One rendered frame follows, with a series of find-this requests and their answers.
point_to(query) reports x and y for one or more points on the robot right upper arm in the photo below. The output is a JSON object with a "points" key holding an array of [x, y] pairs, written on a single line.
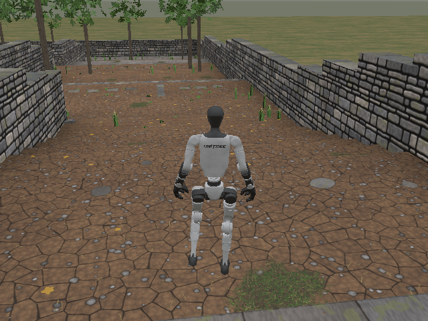
{"points": [[239, 152]]}

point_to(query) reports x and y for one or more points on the robot left forearm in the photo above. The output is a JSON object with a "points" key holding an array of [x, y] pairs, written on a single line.
{"points": [[181, 177]]}

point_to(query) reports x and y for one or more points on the robot right forearm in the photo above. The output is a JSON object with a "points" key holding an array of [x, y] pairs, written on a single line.
{"points": [[247, 178]]}

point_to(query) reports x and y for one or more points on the robot left foot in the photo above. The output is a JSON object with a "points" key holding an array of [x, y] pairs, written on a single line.
{"points": [[192, 260]]}

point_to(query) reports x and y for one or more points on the right robot hand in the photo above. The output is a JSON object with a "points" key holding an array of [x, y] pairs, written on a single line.
{"points": [[248, 191]]}

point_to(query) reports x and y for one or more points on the left robot hand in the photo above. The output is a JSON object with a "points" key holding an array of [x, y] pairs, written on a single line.
{"points": [[176, 191]]}

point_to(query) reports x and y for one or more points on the robot left shin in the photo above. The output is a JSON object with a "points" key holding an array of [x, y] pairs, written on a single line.
{"points": [[194, 234]]}

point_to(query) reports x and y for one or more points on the robot left upper arm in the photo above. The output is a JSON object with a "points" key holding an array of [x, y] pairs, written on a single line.
{"points": [[190, 151]]}

